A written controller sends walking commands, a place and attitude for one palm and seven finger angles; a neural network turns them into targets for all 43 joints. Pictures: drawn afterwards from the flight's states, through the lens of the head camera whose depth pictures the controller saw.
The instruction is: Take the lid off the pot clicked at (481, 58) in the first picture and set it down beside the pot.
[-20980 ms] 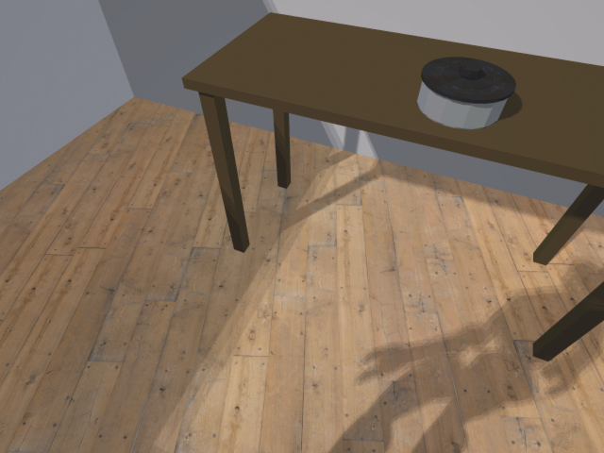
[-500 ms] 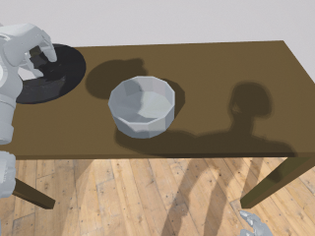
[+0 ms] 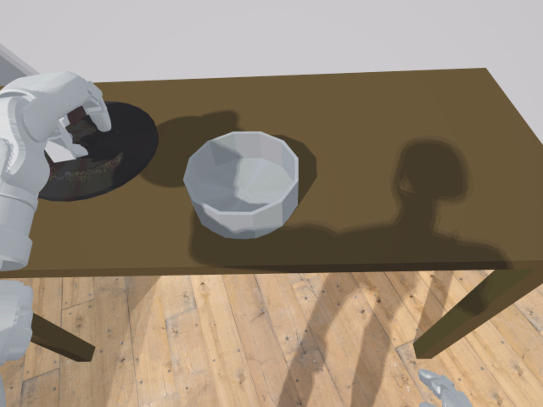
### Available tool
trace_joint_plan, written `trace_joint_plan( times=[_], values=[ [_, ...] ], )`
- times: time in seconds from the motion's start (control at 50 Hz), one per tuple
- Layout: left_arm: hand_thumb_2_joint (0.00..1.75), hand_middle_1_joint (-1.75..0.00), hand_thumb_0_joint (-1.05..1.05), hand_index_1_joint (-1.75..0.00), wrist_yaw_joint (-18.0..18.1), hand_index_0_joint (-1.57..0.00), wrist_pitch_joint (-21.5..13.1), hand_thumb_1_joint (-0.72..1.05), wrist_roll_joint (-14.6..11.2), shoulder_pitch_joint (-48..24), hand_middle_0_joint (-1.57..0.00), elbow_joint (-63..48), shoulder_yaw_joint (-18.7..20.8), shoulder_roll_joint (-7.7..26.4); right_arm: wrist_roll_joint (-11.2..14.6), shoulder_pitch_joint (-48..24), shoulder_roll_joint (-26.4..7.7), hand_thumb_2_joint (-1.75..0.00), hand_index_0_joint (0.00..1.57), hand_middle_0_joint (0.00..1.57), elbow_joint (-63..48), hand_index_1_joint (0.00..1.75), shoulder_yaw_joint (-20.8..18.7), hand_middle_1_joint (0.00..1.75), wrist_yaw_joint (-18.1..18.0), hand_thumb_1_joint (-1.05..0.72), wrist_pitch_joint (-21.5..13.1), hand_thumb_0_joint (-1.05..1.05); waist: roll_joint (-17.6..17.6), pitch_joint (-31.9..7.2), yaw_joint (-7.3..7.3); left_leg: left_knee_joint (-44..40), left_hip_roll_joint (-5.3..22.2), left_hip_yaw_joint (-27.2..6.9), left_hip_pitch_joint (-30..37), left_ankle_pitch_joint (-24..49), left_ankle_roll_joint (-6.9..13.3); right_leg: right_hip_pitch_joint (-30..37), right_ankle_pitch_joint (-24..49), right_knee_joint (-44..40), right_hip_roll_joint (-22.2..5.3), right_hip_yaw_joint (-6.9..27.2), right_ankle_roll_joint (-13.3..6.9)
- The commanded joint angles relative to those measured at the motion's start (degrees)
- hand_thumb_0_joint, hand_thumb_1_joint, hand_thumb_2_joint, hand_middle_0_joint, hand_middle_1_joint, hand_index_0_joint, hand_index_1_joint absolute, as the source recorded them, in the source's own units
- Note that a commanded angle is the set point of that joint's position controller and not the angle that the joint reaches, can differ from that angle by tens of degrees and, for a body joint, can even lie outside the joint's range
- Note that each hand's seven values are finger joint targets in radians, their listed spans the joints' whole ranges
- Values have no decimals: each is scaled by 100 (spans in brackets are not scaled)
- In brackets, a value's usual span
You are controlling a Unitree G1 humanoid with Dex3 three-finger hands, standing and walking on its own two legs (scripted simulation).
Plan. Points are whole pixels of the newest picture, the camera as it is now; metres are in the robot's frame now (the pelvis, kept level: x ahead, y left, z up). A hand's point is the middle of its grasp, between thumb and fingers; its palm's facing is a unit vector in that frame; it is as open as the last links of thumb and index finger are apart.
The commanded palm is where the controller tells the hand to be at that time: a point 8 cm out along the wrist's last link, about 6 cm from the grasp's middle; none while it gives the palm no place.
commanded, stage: lower the lid onto the table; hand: left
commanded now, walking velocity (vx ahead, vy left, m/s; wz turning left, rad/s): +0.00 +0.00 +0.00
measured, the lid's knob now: (81, 134) +0.46 +0.29 +0.17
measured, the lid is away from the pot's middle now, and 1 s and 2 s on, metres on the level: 0.22 0.23 0.24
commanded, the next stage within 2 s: none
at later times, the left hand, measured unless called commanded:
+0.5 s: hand (75, 158) +0.42 +0.29 +0.15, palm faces -0.36 -0.07 -0.93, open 7.7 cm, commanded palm +0.42 +0.29 +0.22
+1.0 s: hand (88, 165) +0.44 +0.29 +0.12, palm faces -0.39 -0.07 -0.92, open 7.7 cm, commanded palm +0.43 +0.30 +0.19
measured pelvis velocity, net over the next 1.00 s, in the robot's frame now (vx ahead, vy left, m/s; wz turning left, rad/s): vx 0.01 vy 0.01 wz -0.01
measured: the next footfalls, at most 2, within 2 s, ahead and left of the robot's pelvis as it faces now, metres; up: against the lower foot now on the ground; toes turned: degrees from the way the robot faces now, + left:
none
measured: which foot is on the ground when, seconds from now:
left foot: down 0.00-1.00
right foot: down 0.00-1.00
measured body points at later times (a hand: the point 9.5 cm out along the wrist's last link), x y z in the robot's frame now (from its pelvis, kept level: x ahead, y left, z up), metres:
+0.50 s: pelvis +0.00 +0.00 +0.00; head +0.04 -0.02 +0.45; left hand +0.44 +0.29 +0.20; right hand +0.10 -0.27 -0.12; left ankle -0.06 +0.10 -0.74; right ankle +0.03 -0.15 -0.74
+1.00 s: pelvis +0.01 +0.01 +0.00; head +0.07 +0.00 +0.45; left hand +0.46 +0.29 +0.17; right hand +0.09 -0.26 -0.13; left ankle -0.06 +0.10 -0.74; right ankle +0.03 -0.15 -0.74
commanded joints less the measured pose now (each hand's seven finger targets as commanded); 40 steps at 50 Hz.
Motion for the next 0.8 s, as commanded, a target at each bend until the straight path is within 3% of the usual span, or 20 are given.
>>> trace_joint_plan(
  times=[0.0,0.02,0.04,0.1,0.14,0.16,0.2,0.22,0.36,0.4,0.44,0.46,0.5,0.52,0.6,0.66,0.7,0.72,0.74,0.78],
  values=[
    [107,-97,0,-96,380,-88,-36,59,55,-2848,-89,-997,927,2110,-27,-147,-853,-90,20,20,-647,30,-308,30,-84,-90,-239,0,187,-2358,-85,-27,-57,-47,175,3002,136,1647,1645,284,388,-62,-455],
    [107,-97,0,-96,370,-88,-87,59,95,-3114,-89,-1344,845,2001,-51,-150,-752,-90,20,20,-673,30,-278,30,-85,-90,-246,0,148,-2625,-62,-90,-68,-88,277,3177,134,1830,1716,288,406,-47,-433],
    [107,-97,0,-96,376,-88,-98,59,87,-2973,-89,-1239,882,1994,-53,-200,-762,-90,20,20,-681,30,-294,30,-84,-90,-266,0,274,-2552,-54,-39,-66,-87,285,3255,150,1785,1768,299,390,-46,-448],
    [107,-97,0,-96,385,-88,-95,59,30,-2608,-89,-559,728,1841,-27,-95,-848,-90,20,20,-578,30,-299,30,-93,-90,-220,0,-10,-2085,-149,-49,-48,-32,57,2767,119,1525,1532,236,401,-98,-448],
    [107,-97,0,-96,401,-88,-176,59,102,-2984,-89,-932,913,2097,-41,-157,-803,-90,20,20,-636,30,-297,30,-118,-90,-211,0,10,-2366,-85,-115,-85,-9,43,2626,157,1804,1571,250,382,-50,-440],
    [107,-97,0,-96,397,-88,-196,59,79,-2993,-89,-830,730,1903,-41,-188,-771,-90,20,20,-643,30,-272,30,-132,-90,-219,0,93,-2305,-114,-127,-95,-12,11,2640,159,1763,1563,253,382,-58,-447],
    [107,-97,0,-96,460,-88,-247,59,38,-2773,-89,-789,945,2170,-51,-110,-864,-90,20,20,-588,30,-311,30,-122,-90,-217,0,241,-2335,-99,-68,-69,-38,96,2792,140,1714,1607,261,382,-57,-467],
    [107,-97,0,-96,450,-88,-291,59,85,-2881,-89,-887,918,2110,-62,-111,-775,-90,20,20,-629,30,-279,30,-125,-90,-224,0,172,-2509,-72,-104,-85,-59,104,2914,145,1870,1638,276,400,-41,-442],
    [107,-97,0,-96,449,-88,-416,59,57,-2997,-89,-276,584,1785,-42,-23,-805,-90,20,20,-505,30,-302,30,-195,-90,-180,0,-17,-2091,-208,-145,-92,20,-61,2276,172,1595,1354,188,401,-75,-437],
    [107,-97,0,-96,518,-88,-478,59,27,-3072,-89,-375,665,1948,-65,-9,-868,-90,20,20,-471,30,-337,30,-209,-90,-201,0,312,-2228,-226,-75,-94,-8,105,2432,170,1516,1368,208,393,-55,-468],
    [107,-97,0,-96,542,-88,-578,59,96,-3181,-89,-416,877,2173,-76,41,-827,-90,20,20,-451,30,-318,30,-229,-90,-219,0,225,-2438,-177,-99,-103,-27,72,2510,180,1758,1493,237,404,-38,-452],
    [107,-97,0,-96,528,-88,-597,59,83,-3011,-89,-166,742,1972,-75,74,-804,-90,20,20,-448,30,-318,30,-233,-90,-231,0,145,-2333,-190,-90,-102,-15,19,2544,190,1707,1510,237,396,-46,-443],
    [107,-97,0,-96,545,-88,-623,59,46,-2839,-89,197,692,1969,-74,148,-898,-90,20,20,-356,30,-343,30,-223,-90,-195,0,152,-2123,-236,-70,-80,1,-31,2446,160,1512,1428,220,398,-70,-453],
    [107,-97,0,-96,554,-88,-681,59,86,-3126,-89,-154,792,2114,-77,166,-842,-90,20,20,-385,30,-328,30,-212,-90,-185,0,108,-2345,-188,-139,-85,-22,-11,2467,160,1718,1462,216,404,-44,-432],
    [107,-97,0,-96,601,-88,-771,59,44,-2746,-89,125,788,2051,-93,186,-898,-90,20,20,-355,30,-371,30,-200,-90,-175,0,229,-2261,-218,-26,-70,-9,24,2753,166,1596,1630,257,395,-47,-451],
    [107,-97,0,-96,607,-88,-845,59,72,-2763,-89,347,792,2040,-68,206,-862,-90,20,20,-343,30,-352,30,-204,-90,-134,0,34,-2129,-210,-77,-68,23,-129,2597,191,1615,1577,244,399,-56,-428],
    [107,-97,0,-96,691,-88,-927,59,75,-2840,-89,-15,967,2300,-94,194,-905,-90,20,20,-366,30,-390,30,-198,-90,-129,0,331,-2405,-181,-28,-53,-24,72,2924,174,1643,1675,291,391,-31,-453],
    [107,-97,0,-96,699,-88,-964,59,100,-3091,-89,-288,843,2140,-103,209,-816,-90,20,20,-396,30,-369,30,-194,-90,-138,0,501,-2553,-201,-56,-56,-72,238,3111,161,1633,1647,259,419,-29,-443],
    [107,-97,0,-96,698,-88,-948,59,86,-2908,-89,-87,750,1923,-103,230,-801,-90,20,20,-365,30,-392,30,-196,-90,-163,0,414,-2455,-229,10,-47,-90,287,3237,177,1542,1686,254,427,-40,-445],
    [107,-97,0,-96,729,-88,-977,59,41,-2740,-89,-183,956,2087,-111,278,-832,-90,20,20,-351,30,-400,30,-170,-90,-169,0,368,-2518,-185,21,-34,-129,361,3527,161,1570,1792,270,437,-41,-439]
  ],
)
